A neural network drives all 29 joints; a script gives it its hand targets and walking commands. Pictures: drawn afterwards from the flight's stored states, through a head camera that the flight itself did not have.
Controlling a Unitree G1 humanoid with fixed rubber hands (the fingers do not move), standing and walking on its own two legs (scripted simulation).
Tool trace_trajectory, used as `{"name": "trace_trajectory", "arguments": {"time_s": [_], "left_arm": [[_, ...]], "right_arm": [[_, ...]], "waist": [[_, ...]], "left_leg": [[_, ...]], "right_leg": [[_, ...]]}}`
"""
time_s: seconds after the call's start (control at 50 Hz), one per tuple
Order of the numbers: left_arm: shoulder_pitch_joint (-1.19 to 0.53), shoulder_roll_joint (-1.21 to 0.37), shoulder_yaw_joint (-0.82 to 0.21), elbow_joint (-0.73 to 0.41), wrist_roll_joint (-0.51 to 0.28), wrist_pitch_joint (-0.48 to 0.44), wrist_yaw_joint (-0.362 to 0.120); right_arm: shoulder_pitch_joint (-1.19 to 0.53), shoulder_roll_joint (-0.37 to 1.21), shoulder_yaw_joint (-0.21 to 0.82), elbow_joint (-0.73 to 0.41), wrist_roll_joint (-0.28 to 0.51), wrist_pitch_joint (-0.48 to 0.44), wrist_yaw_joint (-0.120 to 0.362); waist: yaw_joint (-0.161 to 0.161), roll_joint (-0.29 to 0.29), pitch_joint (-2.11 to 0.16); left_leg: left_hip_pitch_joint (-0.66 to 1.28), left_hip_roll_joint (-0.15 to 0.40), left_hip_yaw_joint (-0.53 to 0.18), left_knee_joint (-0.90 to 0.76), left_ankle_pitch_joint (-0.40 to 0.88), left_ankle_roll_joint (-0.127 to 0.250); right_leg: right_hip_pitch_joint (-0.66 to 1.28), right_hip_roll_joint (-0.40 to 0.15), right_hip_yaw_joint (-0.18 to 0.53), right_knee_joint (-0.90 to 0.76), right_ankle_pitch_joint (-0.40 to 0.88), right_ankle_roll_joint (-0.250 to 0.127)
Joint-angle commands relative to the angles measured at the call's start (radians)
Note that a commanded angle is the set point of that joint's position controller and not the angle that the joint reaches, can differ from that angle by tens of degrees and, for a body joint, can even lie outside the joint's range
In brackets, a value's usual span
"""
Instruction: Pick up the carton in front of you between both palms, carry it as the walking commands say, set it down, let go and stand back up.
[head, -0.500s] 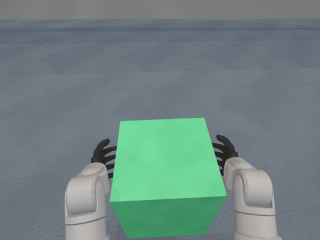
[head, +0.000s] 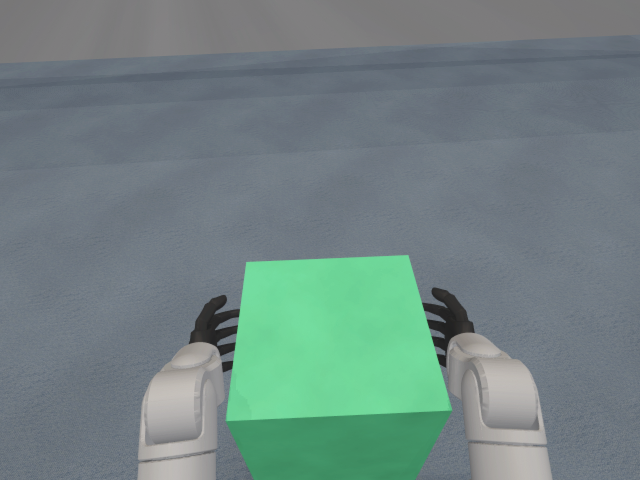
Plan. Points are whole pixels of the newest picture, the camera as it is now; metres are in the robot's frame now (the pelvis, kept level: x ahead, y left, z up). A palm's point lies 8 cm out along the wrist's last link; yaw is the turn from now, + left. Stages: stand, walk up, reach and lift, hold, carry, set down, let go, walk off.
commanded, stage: carry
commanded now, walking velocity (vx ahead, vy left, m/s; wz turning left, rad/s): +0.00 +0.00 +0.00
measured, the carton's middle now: (332, 377) +0.26 +0.00 -0.01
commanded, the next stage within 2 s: hold in 0.96 s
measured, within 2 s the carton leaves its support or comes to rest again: neither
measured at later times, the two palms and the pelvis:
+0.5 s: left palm (220, 370) +0.25 +0.14 +0.04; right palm (462, 364) +0.25 -0.16 +0.04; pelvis -0.04 -0.01 +0.00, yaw +0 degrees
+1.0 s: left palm (226, 372) +0.25 +0.13 +0.04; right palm (471, 364) +0.25 -0.17 +0.04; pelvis -0.04 -0.02 +0.00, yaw -1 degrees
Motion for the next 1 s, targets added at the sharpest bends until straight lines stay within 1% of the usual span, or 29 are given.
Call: {"name": "trace_trajectory", "arguments": {"time_s": [0.0, 0.12, 0.24, 0.34, 0.42, 0.48, 0.56, 0.64, 0.78, 0.94, 0.96, 0.98], "left_arm": [[-0.452, -0.86, -0.663, -0.043, -0.334, -0.064, -0.235], [-0.441, -0.815, -0.591, 0.051, -0.266, -0.16, -0.23], [-0.481, -0.8, -0.497, 0.176, -0.188, -0.284, -0.224], [-0.539, -0.825, -0.41, 0.305, -0.125, -0.4, -0.231], [-0.58, -0.881, -0.404, 0.359, -0.114, -0.461, -0.244], [-0.578, -0.912, -0.429, 0.356, -0.125, -0.469, -0.249], [-0.543, -0.923, -0.49, 0.298, -0.162, -0.433, -0.248], [-0.51, -0.894, -0.481, 0.285, -0.159, -0.402, -0.246], [-0.536, -0.893, -0.489, 0.265, -0.17, -0.404, -0.246], [-0.521, -0.887, -0.479, 0.277, -0.163, -0.401, -0.246], [-0.438, -0.903, -0.466, 0.256, -0.164, -0.399, -0.25], [-0.47, -0.87, -0.465, 0.213, -0.161, -0.417, -0.246]], "right_arm": [[-0.443, 0.866, 0.658, -0.038, 0.328, -0.057, 0.236], [-0.435, 0.822, 0.586, 0.055, 0.256, -0.155, 0.23], [-0.472, 0.8, 0.484, 0.177, 0.178, -0.278, 0.229], [-0.538, 0.825, 0.402, 0.307, 0.124, -0.394, 0.24], [-0.583, 0.884, 0.398, 0.361, 0.116, -0.456, 0.253], [-0.581, 0.915, 0.422, 0.359, 0.127, -0.464, 0.26], [-0.54, 0.922, 0.478, 0.3, 0.16, -0.428, 0.259], [-0.504, 0.89, 0.465, 0.29, 0.155, -0.397, 0.255], [-0.528, 0.89, 0.473, 0.267, 0.162, -0.398, 0.253], [-0.521, 0.888, 0.471, 0.277, 0.16, -0.395, 0.252], [-0.466, 0.921, 0.441, 0.324, 0.139, -0.407, 0.26], [-0.464, 0.898, 0.435, 0.307, 0.124, -0.438, 0.253]], "waist": [[-0.001, 0.005, -0.148], [-0.001, 0.005, -0.131], [-0.002, 0.011, -0.133], [-0.002, 0.015, -0.149], [-0.003, 0.018, -0.173], [-0.002, 0.019, -0.194], [-0.001, 0.02, -0.214], [0.0, 0.017, -0.214], [0.0, 0.014, -0.191], [0.001, 0.011, -0.195], [0.024, -0.132, -0.024], [0.008, -0.09, -0.052]], "left_leg": [[0.194, 0.104, -0.122, -0.077, 0.242, -0.009], [0.184, 0.101, -0.126, -0.108, 0.153, -0.018], [0.177, 0.103, -0.132, -0.127, 0.1, -0.023], [0.178, 0.104, -0.138, -0.138, 0.078, -0.026], [0.191, 0.103, -0.141, -0.134, 0.091, -0.025], [0.203, 0.104, -0.141, -0.124, 0.129, -0.022], [0.214, 0.109, -0.137, -0.103, 0.206, -0.018], [0.21, 0.11, -0.128, -0.086, 0.257, -0.017], [0.199, 0.106, -0.126, -0.09, 0.219, -0.021], [0.199, 0.105, -0.122, -0.086, 0.231, -0.023], [0.597, -0.184, -0.254, -0.073, 0.354, -0.005], [0.658, -0.165, -0.274, -0.083, 0.344, -0.006]], "right_leg": [[-0.095, -0.089, 0.067, -0.114, 0.229, -0.025], [-0.126, -0.087, 0.078, -0.139, 0.156, -0.036], [-0.145, -0.081, 0.084, -0.145, 0.118, -0.042], [-0.144, -0.074, 0.086, -0.14, 0.101, -0.047], [-0.135, -0.071, 0.09, -0.13, 0.108, -0.05], [-0.126, -0.07, 0.089, -0.119, 0.134, -0.05], [-0.114, -0.072, 0.085, -0.102, 0.191, -0.049], [-0.111, -0.071, 0.081, -0.09, 0.234, -0.045], [-0.125, -0.074, 0.085, -0.102, 0.21, -0.05], [-0.117, -0.074, 0.084, -0.1, 0.23, -0.052], [-0.278, 0.102, 0.26, -0.223, 0.4, -0.06], [-0.28, 0.078, 0.286, -0.236, 0.399, -0.065]]}}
